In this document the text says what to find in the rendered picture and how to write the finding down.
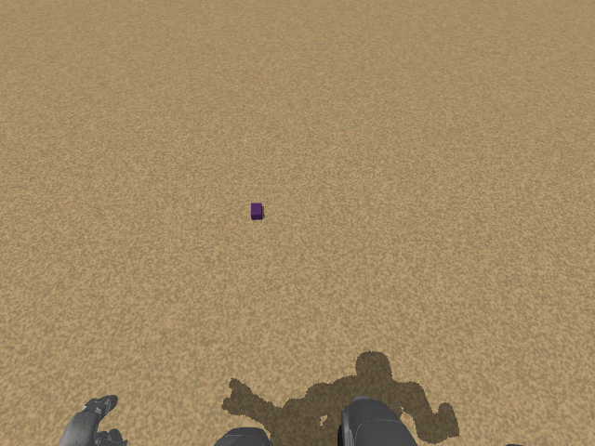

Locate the small box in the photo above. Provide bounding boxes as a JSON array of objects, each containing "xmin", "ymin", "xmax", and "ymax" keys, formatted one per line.
[{"xmin": 251, "ymin": 203, "xmax": 262, "ymax": 220}]

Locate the left robot hand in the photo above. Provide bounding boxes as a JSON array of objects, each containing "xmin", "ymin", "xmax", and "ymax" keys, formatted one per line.
[{"xmin": 58, "ymin": 395, "xmax": 127, "ymax": 446}]

